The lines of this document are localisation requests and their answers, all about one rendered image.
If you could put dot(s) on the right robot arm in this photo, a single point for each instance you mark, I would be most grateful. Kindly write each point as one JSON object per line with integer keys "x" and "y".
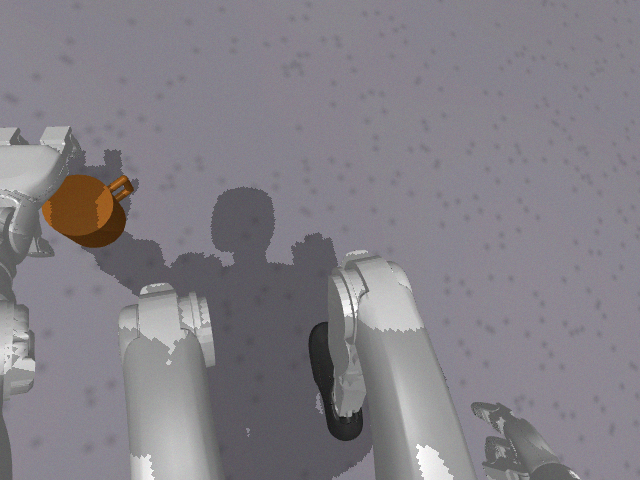
{"x": 553, "y": 471}

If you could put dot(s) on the left robot hand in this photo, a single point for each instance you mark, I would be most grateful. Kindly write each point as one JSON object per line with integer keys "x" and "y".
{"x": 36, "y": 171}

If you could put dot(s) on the right robot foot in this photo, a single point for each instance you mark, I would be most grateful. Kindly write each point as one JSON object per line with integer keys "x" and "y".
{"x": 342, "y": 428}

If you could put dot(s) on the left robot arm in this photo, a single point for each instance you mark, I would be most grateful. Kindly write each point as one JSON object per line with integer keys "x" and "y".
{"x": 18, "y": 222}

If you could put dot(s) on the mug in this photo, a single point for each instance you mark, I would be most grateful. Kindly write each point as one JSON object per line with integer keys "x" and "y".
{"x": 84, "y": 210}

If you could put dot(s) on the right robot hand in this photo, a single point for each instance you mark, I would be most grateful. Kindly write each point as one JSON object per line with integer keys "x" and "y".
{"x": 523, "y": 450}

